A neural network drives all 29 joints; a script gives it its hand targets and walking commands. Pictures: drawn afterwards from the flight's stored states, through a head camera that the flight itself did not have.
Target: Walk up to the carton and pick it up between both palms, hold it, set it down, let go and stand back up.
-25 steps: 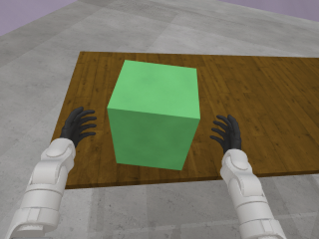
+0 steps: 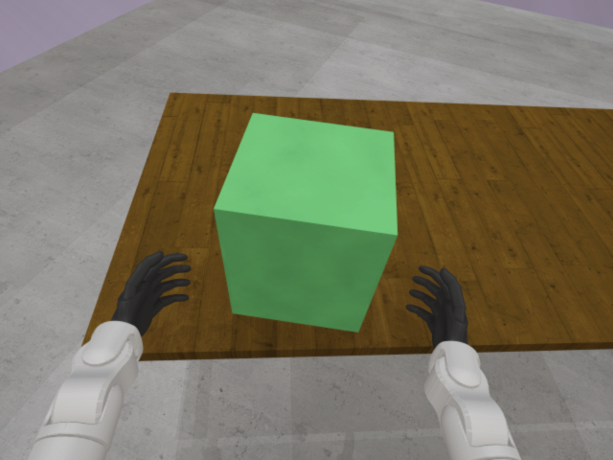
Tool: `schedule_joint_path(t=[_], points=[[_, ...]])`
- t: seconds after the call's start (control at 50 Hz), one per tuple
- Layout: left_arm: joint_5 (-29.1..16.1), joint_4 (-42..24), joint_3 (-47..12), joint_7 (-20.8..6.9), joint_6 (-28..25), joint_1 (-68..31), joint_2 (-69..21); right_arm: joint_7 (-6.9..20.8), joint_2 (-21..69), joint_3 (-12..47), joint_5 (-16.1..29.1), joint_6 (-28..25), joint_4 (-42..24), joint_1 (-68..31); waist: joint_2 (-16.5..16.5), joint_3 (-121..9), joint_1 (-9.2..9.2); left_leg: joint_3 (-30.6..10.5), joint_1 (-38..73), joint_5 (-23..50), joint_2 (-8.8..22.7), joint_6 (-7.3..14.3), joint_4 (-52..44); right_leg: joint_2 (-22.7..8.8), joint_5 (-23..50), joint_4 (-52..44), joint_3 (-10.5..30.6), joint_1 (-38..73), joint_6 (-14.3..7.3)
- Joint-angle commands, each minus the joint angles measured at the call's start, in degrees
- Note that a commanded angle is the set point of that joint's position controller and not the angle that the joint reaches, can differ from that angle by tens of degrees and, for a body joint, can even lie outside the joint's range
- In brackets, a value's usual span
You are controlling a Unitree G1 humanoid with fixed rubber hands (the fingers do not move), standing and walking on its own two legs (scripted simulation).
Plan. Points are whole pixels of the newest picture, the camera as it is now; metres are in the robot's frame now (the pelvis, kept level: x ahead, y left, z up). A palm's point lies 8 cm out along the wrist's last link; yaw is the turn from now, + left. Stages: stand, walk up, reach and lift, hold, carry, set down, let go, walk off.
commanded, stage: set down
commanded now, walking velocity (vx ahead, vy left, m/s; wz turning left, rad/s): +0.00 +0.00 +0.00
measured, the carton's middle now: (308, 228) +0.44 +0.01 +0.03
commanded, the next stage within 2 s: let go in 1.86 s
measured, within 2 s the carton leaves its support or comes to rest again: neither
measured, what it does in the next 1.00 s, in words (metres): stands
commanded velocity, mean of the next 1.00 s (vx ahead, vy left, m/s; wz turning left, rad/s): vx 0.00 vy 0.00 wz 0.00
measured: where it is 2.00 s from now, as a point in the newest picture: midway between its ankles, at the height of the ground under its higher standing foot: outside the picture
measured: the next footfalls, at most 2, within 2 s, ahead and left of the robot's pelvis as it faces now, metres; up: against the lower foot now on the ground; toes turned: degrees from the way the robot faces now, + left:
none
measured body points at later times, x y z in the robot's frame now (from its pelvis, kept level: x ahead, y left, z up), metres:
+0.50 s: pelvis +0.00 +0.00 +0.00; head +0.01 +0.03 +0.45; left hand +0.22 +0.25 +0.00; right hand +0.24 -0.17 +0.01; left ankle +0.04 +0.11 -0.74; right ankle -0.01 -0.14 -0.74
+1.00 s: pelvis +0.02 -0.01 +0.00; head +0.02 +0.00 +0.45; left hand +0.22 +0.22 -0.03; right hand +0.21 -0.20 -0.05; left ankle +0.04 +0.11 -0.74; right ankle -0.01 -0.14 -0.74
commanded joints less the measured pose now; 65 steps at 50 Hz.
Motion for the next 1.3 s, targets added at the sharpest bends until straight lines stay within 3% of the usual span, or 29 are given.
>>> schedule_joint_path(t=[0.0,0.02,0.06,0.12,0.34,0.36,0.38,0.44,0.46,0.48,0.5,0.52,0.54,0.56,0.58,0.62,0.66,0.7,0.72,0.74,0.76,0.78,0.84,0.88,0.98,1.0,1.06,1.16,1.28], points=[[-0.2,-13.7,4.4,-0.3,-6.1,-7.4,8.7,0.4,-4.1,-0.6,-0.6,-6.7,-14.9,-3.7,5.8,-18.1,-0.17,0.5,13.0,17.1,-1.1,-2.6,-1.1,2.0,12.4,-2.4,-0.3,1.3,-1.6],[-1.0,-15.6,5.2,0.3,-6.5,-15.5,11.5,0.5,-5.8,-1.1,-0.7,-6.8,-18.2,-13.1,7.2,-21.2,1.21,0.7,11.2,15.4,-1.2,-2.7,-1.0,1.8,10.6,-1.9,-0.1,0.2,-1.4],[-0.1,-14.0,3.8,0.2,-7.6,-3.9,7.6,1.4,-3.6,0.5,0.3,-7.7,-14.6,-1.7,7.0,-17.8,0.93,-0.3,12.6,16.9,-0.4,-2.7,-1.3,2.1,11.1,-2.1,-0.2,0.1,-2.6],[0.0,-14.6,4.8,0.1,-9.3,0.4,8.6,1.7,-3.7,1.2,0.1,-9.2,-16.0,0.5,6.8,-16.5,1.98,-0.2,13.4,17.6,-0.9,-2.6,-1.0,1.8,11.1,-2.4,0.6,-0.2,-2.2],[-2.5,-16.5,2.9,0.5,-13.0,1.2,10.2,2.1,-3.0,-1.1,-3.1,-10.5,-16.6,2.3,7.3,-11.5,0.85,-2.1,8.7,4.0,0.2,-2.0,-2.7,0.5,2.4,-2.3,1.3,-2.5,-2.6],[-1.0,-13.5,2.1,0.9,-12.3,6.7,7.7,3.0,-3.7,-1.0,-3.0,-9.8,-10.6,7.1,9.1,-8.6,0.37,-3.4,10.4,4.3,0.9,-2.7,-2.9,1.0,1.7,-2.1,0.9,-3.2,-3.2],[-2.1,-15.5,1.7,0.8,-12.7,1.6,9.2,2.7,-3.8,-2.2,-3.4,-10.3,-14.1,2.7,8.2,-10.0,-0.44,-3.4,9.0,1.8,0.8,-3.0,-3.1,0.7,0.8,-2.3,1.2,-2.9,-2.9],[-1.1,-11.9,0.5,0.9,-11.7,4.8,7.1,3.5,-4.4,-2.5,-4.2,-9.6,-9.8,3.9,9.0,-7.3,-0.57,-4.0,7.6,0.3,1.3,-3.2,-4.1,0.8,-0.5,-2.6,1.1,-1.6,-3.4],[0.8,-11.2,1.2,1.7,-11.1,7.5,6.3,4.3,-4.7,-1.6,-4.1,-9.3,-6.7,5.3,10.2,-6.1,1.12,-3.6,8.8,1.1,1.3,-3.5,-4.5,1.0,-1.7,-2.9,1.0,-2.6,-3.4],[-1.6,-17.6,1.5,1.9,-12.6,1.6,9.8,3.5,-4.0,-3.2,-3.9,-10.1,-14.9,-0.2,9.3,-9.9,0.38,-3.6,6.3,-0.3,1.2,-3.5,-4.3,0.5,0.1,-2.0,1.1,-1.0,-3.0],[-1.0,-12.6,0.4,2.0,-12.3,5.6,7.3,4.2,-4.2,-3.2,-4.8,-9.9,-10.0,4.9,7.7,-7.0,-1.22,-4.7,7.8,-0.5,1.3,-2.9,-4.2,0.8,0.1,-1.6,0.7,-2.3,-2.9],[-1.6,-15.2,0.5,1.7,-13.0,3.7,8.5,3.9,-4.1,-3.8,-4.8,-10.7,-13.0,2.4,7.4,-8.0,-0.44,-4.0,6.7,-1.8,1.0,-2.8,-4.1,0.2,-0.8,-1.9,1.3,-1.8,-2.9],[0.4,-9.7,-0.3,2.1,-11.3,6.6,5.9,4.9,-5.2,-2.2,-4.8,-9.7,-7.2,4.8,8.2,-4.3,-0.4,-4.0,7.2,-0.9,1.3,-2.8,-4.5,0.7,-1.7,-2.2,0.8,-3.1,-3.2],[-0.8,-16.4,0.9,2.3,-13.2,4.7,8.5,4.5,-4.4,-3.1,-5.1,-11.1,-12.1,3.5,7.2,-8.5,0.01,-3.7,6.8,-0.6,1.2,-2.6,-4.0,0.4,0.3,-1.6,1.0,-1.3,-2.9],[-1.3,-15.0,0.5,2.5,-13.7,5.5,7.5,4.6,-4.2,-3.1,-4.4,-11.9,-13.5,3.3,6.0,-8.8,0.37,-3.4,5.6,0.9,0.9,-2.2,-3.7,0.5,2.1,-1.4,1.1,0.0,-2.9],[2.1,-7.5,-0.5,3.1,-11.4,8.4,4.2,6.2,-6.3,-2.7,-5.8,-10.4,-1.8,4.0,8.7,-4.7,0.1,-3.9,8.0,0.7,1.2,-2.9,-5.0,1.1,-1.7,-2.2,0.6,-2.4,-3.6],[1.2,-11.5,-0.1,3.0,-13.0,8.2,6.0,6.1,-5.2,-2.8,-5.9,-12.0,-6.7,6.3,6.6,-8.6,-0.53,-3.3,8.4,4.2,1.1,-3.1,-3.8,1.0,2.7,-2.0,0.5,-0.8,-3.0],[2.9,-4.7,0.1,2.8,-11.9,9.2,4.8,6.7,-6.5,-2.9,-7.4,-12.4,-0.4,5.3,5.2,-7.0,-0.67,-2.1,9.6,5.9,0.1,-2.7,-3.3,0.9,2.2,-2.7,0.5,-1.7,-2.9],[1.9,-10.6,1.4,2.7,-13.7,8.3,7.2,6.1,-5.0,-2.2,-6.5,-14.0,-6.4,5.7,4.2,-10.6,0.15,-0.8,8.7,7.7,-0.3,-2.2,-2.4,0.5,4.9,-2.5,1.1,0.5,-2.5],[2.0,-9.1,1.4,2.7,-14.1,9.6,7.4,6.2,-4.7,-1.6,-5.8,-14.6,-6.6,6.3,4.1,-11.0,-0.03,-0.3,8.1,9.0,-0.6,-2.0,-2.0,0.5,6.3,-2.2,1.0,1.5,-2.3],[3.3,-7.1,1.7,2.9,-13.5,10.6,6.1,6.7,-5.4,-1.8,-7.1,-14.6,-1.3,7.1,5.5,-10.5,-0.28,-0.8,9.8,10.0,-0.8,-2.1,-2.4,0.5,6.2,-2.2,0.8,0.6,-2.3],[2.7,-9.3,1.7,2.5,-15.0,10.7,7.4,6.3,-3.7,-0.8,-6.1,-16.1,-4.6,8.0,4.0,-12.8,0.46,0.3,9.6,11.2,-1.5,-2.0,-1.5,0.3,7.4,-2.7,1.3,2.1,-2.2],[6.0,-3.3,1.8,2.4,-13.5,11.7,5.5,7.5,-5.2,-0.5,-7.4,-16.4,3.5,7.8,5.4,-8.5,0.51,0.0,11.4,12.3,-1.1,-2.4,-2.0,0.9,6.8,-3.3,0.5,-0.2,-2.4],[5.9,-2.3,1.4,2.0,-13.1,12.9,5.2,7.3,-5.7,-0.2,-7.1,-17.7,2.4,7.9,4.5,-8.5,0.12,0.5,11.3,13.2,-1.4,-2.8,-1.8,1.1,7.7,-3.8,0.6,-0.2,-1.9],[6.8,-1.6,2.4,1.5,-12.2,13.2,4.4,7.2,-6.1,-0.4,-8.0,-19.5,2.8,9.3,2.7,-7.1,-0.32,1.0,13.4,13.2,-2.1,-2.3,-2.1,0.7,10.6,-4.5,0.3,-0.2,-1.2],[7.4,3.0,1.9,1.0,-10.7,13.0,3.2,7.5,-7.2,-0.3,-8.2,-18.7,5.8,9.3,2.2,-3.5,-0.98,0.9,13.2,11.4,-2.2,-2.1,-2.8,1.0,9.0,-5.0,0.1,-2.0,-1.0],[9.2,2.2,2.1,1.4,-9.6,13.2,3.1,8.2,-7.2,-0.9,-9.1,-18.5,6.0,8.4,3.5,-2.4,0.2,1.4,13.3,10.8,-1.8,-2.7,-3.6,1.3,6.5,-5.5,-0.5,-1.8,-1.4],[8.8,3.0,1.9,1.0,-9.1,13.3,2.2,8.4,-7.6,-1.6,-9.6,-18.7,5.2,10.1,-0.9,-2.2,0.12,1.9,13.6,9.9,-1.8,-2.1,-4.0,1.5,6.8,-6.0,-1.1,-1.4,-1.2],[10.9,7.5,0.7,1.4,-6.6,12.0,0.7,9.8,-9.0,-2.3,-10.6,-16.6,9.2,7.8,1.1,0.5,0.57,2.6,12.5,3.9,-1.8,-2.2,-6.3,1.5,-0.6,-7.1,-1.3,-3.3,-1.8]])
